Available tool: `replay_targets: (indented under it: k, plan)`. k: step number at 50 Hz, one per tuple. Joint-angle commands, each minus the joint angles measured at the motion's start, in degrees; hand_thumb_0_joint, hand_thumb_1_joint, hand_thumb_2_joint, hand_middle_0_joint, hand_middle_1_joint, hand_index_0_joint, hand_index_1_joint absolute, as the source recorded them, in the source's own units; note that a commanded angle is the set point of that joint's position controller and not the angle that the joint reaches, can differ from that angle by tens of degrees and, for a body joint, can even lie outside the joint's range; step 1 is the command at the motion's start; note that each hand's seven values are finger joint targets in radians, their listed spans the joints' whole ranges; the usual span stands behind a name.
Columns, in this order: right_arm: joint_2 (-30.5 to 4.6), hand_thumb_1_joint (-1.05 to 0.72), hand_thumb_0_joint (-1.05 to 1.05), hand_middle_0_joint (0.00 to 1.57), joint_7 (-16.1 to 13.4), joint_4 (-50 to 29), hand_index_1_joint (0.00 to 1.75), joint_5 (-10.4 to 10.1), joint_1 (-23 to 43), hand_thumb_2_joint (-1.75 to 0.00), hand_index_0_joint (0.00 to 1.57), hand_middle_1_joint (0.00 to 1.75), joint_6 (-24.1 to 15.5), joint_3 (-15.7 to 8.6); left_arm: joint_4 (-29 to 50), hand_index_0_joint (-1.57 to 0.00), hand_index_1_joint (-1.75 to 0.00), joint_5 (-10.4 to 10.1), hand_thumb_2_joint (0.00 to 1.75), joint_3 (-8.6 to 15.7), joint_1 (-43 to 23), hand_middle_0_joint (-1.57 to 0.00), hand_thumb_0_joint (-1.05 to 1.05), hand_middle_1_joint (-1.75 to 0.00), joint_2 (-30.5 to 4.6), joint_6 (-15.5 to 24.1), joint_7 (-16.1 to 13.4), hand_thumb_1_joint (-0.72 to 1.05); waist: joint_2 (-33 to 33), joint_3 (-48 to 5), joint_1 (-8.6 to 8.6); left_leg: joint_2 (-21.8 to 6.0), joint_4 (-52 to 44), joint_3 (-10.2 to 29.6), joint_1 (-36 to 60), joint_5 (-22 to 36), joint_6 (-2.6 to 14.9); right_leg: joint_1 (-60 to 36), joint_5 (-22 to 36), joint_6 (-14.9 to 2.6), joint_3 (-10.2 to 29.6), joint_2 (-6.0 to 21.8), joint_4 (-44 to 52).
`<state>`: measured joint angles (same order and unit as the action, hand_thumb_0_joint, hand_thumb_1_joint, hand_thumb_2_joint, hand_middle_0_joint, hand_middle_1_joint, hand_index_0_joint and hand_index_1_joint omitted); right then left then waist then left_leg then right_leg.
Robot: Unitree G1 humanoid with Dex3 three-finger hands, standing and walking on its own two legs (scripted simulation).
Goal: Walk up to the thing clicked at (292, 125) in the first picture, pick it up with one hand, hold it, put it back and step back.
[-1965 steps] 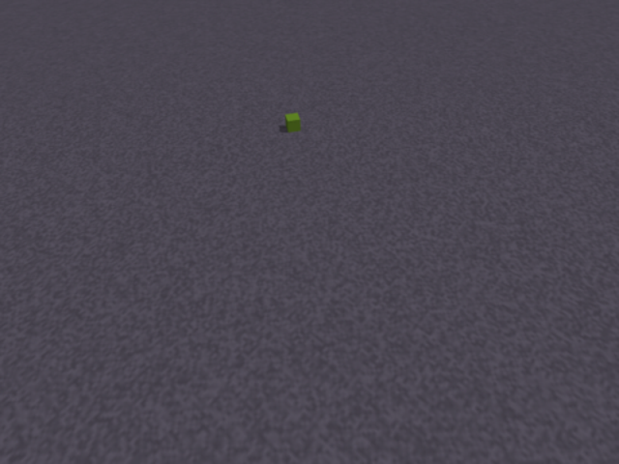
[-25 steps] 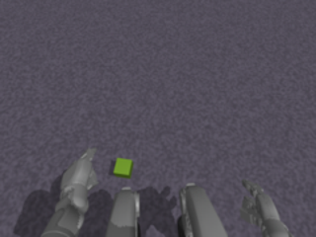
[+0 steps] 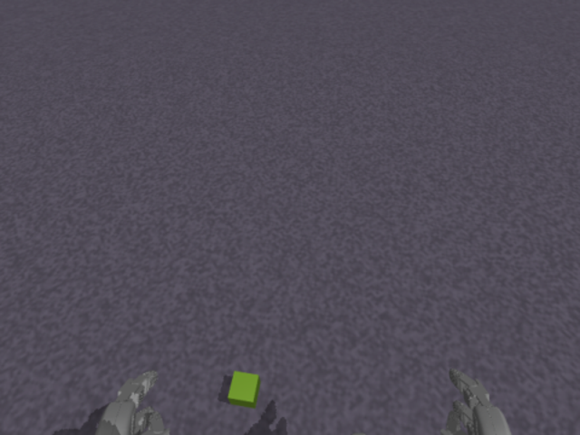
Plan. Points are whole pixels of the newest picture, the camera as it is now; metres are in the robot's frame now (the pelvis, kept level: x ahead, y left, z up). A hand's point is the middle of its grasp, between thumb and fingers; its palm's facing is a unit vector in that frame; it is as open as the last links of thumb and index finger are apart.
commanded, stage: home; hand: left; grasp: from above
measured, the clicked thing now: (244, 389) +0.39 +0.14 -0.66
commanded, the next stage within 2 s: none
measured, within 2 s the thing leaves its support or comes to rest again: neither
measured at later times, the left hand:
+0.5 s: hand out of the picture +0.17 +0.18 -0.03, palm faces +0.05 -0.98 -0.20, open 7.4 cm
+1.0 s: hand out of the picture +0.17 +0.17 -0.03, palm faces +0.04 -0.98 -0.20, open 7.4 cm
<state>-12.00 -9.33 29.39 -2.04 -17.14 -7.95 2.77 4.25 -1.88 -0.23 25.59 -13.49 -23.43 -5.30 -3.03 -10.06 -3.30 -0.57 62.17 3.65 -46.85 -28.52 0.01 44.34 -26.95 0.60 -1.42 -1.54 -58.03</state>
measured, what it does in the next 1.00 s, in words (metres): stands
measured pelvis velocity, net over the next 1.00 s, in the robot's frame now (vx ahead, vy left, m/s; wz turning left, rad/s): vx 0.01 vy -0.01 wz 0.01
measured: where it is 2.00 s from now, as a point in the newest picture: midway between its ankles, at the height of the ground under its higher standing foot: outside the picture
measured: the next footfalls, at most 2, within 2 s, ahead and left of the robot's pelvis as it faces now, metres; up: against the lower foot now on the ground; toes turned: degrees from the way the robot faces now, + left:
none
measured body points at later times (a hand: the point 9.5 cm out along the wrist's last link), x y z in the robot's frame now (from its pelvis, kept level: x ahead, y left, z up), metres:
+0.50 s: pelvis +0.01 +0.00 +0.01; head +0.03 +0.00 +0.46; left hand +0.17 +0.23 -0.02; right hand +0.19 -0.24 -0.04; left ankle +0.02 +0.11 -0.67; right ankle +0.02 -0.13 -0.67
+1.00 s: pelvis +0.01 -0.01 +0.01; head +0.02 +0.00 +0.46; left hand +0.16 +0.23 -0.02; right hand +0.17 -0.25 -0.05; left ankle +0.02 +0.11 -0.67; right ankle +0.02 -0.13 -0.67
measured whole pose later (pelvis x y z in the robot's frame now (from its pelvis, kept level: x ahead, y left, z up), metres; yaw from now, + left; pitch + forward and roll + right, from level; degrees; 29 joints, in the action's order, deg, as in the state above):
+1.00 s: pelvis +0.01 -0.01 +0.01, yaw +1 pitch +10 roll -3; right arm -12.5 -10.6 30.8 -0.3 -17.0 -13.6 2.0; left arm 6.5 -2.9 1.1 28.7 -13.0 -25.7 -0.9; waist -2.7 -9.4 -2.3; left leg -0.6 57.6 4.0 -39.5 -27.8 -0.3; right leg 36.9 -26.4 0.3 -1.8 -1.5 -53.6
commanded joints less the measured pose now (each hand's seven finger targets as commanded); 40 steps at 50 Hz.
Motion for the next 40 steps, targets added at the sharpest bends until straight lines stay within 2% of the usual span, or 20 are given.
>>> replay_targets:
  k: [1,3,5,6,9,12,21,24,26,29,32,33,34,35,38,39,40]
  plan:
    - [-6.67,-0.90,0.00,0.20,-1.37,-9.68,0.30,0.28,3.60,-0.90,0.20,0.30,-4.61,-2.60,13.22,-0.20,-0.30,-1.74,0.90,4.49,1.99,-0.20,0.00,-0.30,-4.22,0.51,0.80,0.90,-0.51,-5.45,0.84,0.26,-13.52,0.32,10.88,12.30,0.46,-7.86,10.17,-1.62,-2.70,-0.83,10.43]
    - [-6.95,-0.90,0.00,0.20,-1.52,-10.02,0.30,0.51,3.36,-0.90,0.20,0.30,-5.23,-2.83,13.80,-0.20,-0.30,-2.18,0.90,5.05,2.92,-0.20,0.00,-0.30,-4.46,0.03,1.69,0.90,-0.24,-4.50,0.86,0.43,-14.10,0.14,11.30,12.46,0.60,-8.62,10.16,-1.50,-2.78,-0.84,11.45]
    - [-7.11,-0.90,0.00,0.20,-1.60,-10.20,0.30,0.65,3.25,-0.90,0.20,0.30,-5.81,-3.01,14.97,-0.20,-0.30,-2.12,0.90,4.71,2.98,-0.20,0.00,-0.30,-4.58,-0.22,2.44,0.90,0.06,-3.95,0.80,0.64,-14.36,-0.16,11.65,12.61,0.69,-8.62,10.11,-1.49,-2.74,-0.81,11.88]
    - [-7.42,-0.90,0.00,0.20,-1.57,-10.09,0.30,0.69,3.21,-0.90,0.20,0.30,-6.10,-3.20,14.77,-0.20,-0.30,-2.02,0.90,4.63,2.82,-0.20,0.00,-0.30,-4.71,-0.33,2.76,0.90,-0.37,-3.71,0.25,0.60,-14.58,-0.10,12.18,13.01,0.57,-8.56,10.21,-1.56,-2.66,-0.78,11.90]
    - [-7.46,-0.90,0.00,0.20,-1.57,-9.91,0.30,0.96,3.23,-0.90,0.20,0.30,-6.91,-3.27,13.46,-0.20,-0.30,-1.62,0.90,4.64,2.09,-0.20,0.00,-0.30,-4.68,-0.20,3.34,0.90,1.11,-2.05,0.49,0.87,-14.30,-0.52,11.58,11.65,0.97,-8.54,9.14,-1.29,-2.60,-0.59,12.77]
    - [-7.67,-0.90,0.00,0.20,-1.51,-9.53,0.30,1.22,3.32,-0.90,0.20,0.30,-7.56,-3.51,14.26,-0.20,-0.30,-1.50,0.90,5.11,1.62,-0.20,0.00,-0.30,-5.14,0.25,3.67,0.90,0.41,-3.24,0.64,1.09,-14.01,-0.93,12.60,12.76,0.92,-9.44,10.08,-1.23,-2.20,-0.49,12.63]
    - [-7.73,-0.90,0.00,0.20,-1.42,-8.53,0.30,1.50,3.94,-0.90,0.20,0.30,-8.30,-3.54,14.13,-0.20,-0.30,-0.63,0.90,5.22,1.63,-0.20,0.00,-0.30,-5.62,0.71,3.54,0.90,-0.03,-4.36,1.14,1.11,-13.87,-0.70,13.79,15.52,0.81,-11.08,12.84,-1.18,-1.90,-0.33,12.33]
    - [-7.60,-0.90,0.00,0.20,-1.42,-8.50,0.30,1.56,4.30,-0.90,0.20,0.30,-8.31,-3.38,13.53,-0.20,-0.30,-0.67,0.90,5.00,1.41,-0.20,0.00,-0.30,-5.31,0.66,3.55,0.90,0.24,-3.55,0.96,1.15,-14.07,-0.70,13.49,13.85,0.97,-10.66,11.76,-1.11,-1.80,-0.33,12.94]
    - [-7.60,-0.90,0.00,0.20,-1.47,-8.25,0.30,1.58,4.12,-0.90,0.20,0.30,-8.43,-3.50,14.26,-0.20,-0.30,-0.68,0.90,5.24,1.85,-0.20,0.00,-0.30,-5.57,0.71,3.54,0.90,-0.80,-5.26,1.35,1.12,-13.88,-0.70,14.11,15.29,0.84,-11.37,12.87,-1.29,-1.71,-0.22,12.49]
    - [-7.52,-0.90,0.00,0.20,-1.54,-8.34,0.30,1.63,4.29,-0.90,0.20,0.30,-8.53,-3.38,13.14,-0.20,-0.30,-0.80,0.90,5.18,1.80,-0.20,0.00,-0.30,-5.28,0.62,3.47,0.90,1.21,-3.04,1.21,1.22,-13.68,-0.90,12.76,13.35,1.15,-10.81,11.82,-0.84,-1.73,-0.16,13.38]
    - [-7.65,-0.90,0.00,0.20,-1.58,-7.96,0.30,1.65,4.14,-0.90,0.20,0.30,-8.69,-3.63,13.72,-0.20,-0.30,-0.87,0.90,5.39,1.71,-0.20,0.00,-0.30,-5.47,0.88,3.55,0.90,0.05,-4.53,1.17,1.10,-13.79,-0.83,13.42,14.36,0.89,-11.19,12.27,-1.07,-1.68,-0.20,12.80]
    - [-7.67,-0.90,0.00,0.20,-1.64,-8.04,0.30,1.58,4.38,-0.90,0.20,0.30,-8.67,-3.58,12.76,-0.20,-0.30,-0.69,0.90,5.31,2.62,-0.20,0.00,-0.30,-5.40,0.72,3.48,0.90,0.88,-4.15,1.51,0.99,-13.95,-0.72,13.32,13.83,0.98,-10.95,11.86,-1.04,-1.85,-0.27,13.01]
    - [-7.62,-0.90,0.00,0.20,-1.63,-8.15,0.30,1.61,4.22,-0.90,0.20,0.30,-8.70,-3.46,13.07,-0.20,-0.30,-0.85,0.90,4.83,1.89,-0.20,0.00,-0.30,-5.22,0.74,3.61,0.90,1.13,-3.05,1.10,1.08,-13.92,-0.86,12.76,13.04,1.07,-10.61,11.33,-0.89,-1.78,-0.24,13.26]
    - [-7.58,-0.90,0.00,0.20,-1.63,-8.26,0.30,1.53,4.46,-0.90,0.20,0.30,-8.76,-3.49,13.40,-0.20,-0.30,-0.94,0.90,5.48,1.92,-0.20,0.00,-0.30,-5.47,0.82,3.56,0.90,1.10,-3.23,1.42,0.99,-14.01,-0.73,12.73,12.88,1.08,-10.96,11.12,-0.97,-1.86,-0.23,13.20]
    - [-7.63,-0.90,0.00,0.20,-1.63,-7.97,0.30,1.65,4.05,-0.90,0.20,0.30,-8.81,-3.67,13.35,-0.20,-0.30,-0.89,0.90,5.29,2.04,-0.20,0.00,-0.30,-5.32,1.00,3.68,0.90,-0.13,-4.48,1.17,1.03,-14.01,-0.76,13.22,13.24,0.86,-10.89,11.23,-1.08,-1.69,-0.32,12.76]
    - [-7.69,-0.90,0.00,0.20,-1.70,-7.89,0.30,1.56,4.05,-0.90,0.20,0.30,-8.75,-3.63,12.55,-0.20,-0.30,-0.76,0.90,5.39,2.92,-0.20,0.00,-0.30,-5.34,0.79,3.68,0.90,0.84,-3.09,1.63,0.83,-14.32,-0.74,12.82,12.76,0.88,-10.34,10.64,-1.03,-1.91,-0.41,12.87]
    - [-7.66,-0.90,0.00,0.20,-1.71,-7.87,0.30,1.60,4.05,-0.90,0.20,0.30,-8.73,-3.65,13.74,-0.20,-0.30,-0.69,0.90,4.88,1.39,-0.20,0.00,-0.30,-5.42,0.98,3.71,0.90,-0.33,-3.82,0.94,0.86,-14.22,-0.81,13.37,12.99,0.82,-10.18,10.82,-1.17,-1.61,-0.34,12.76]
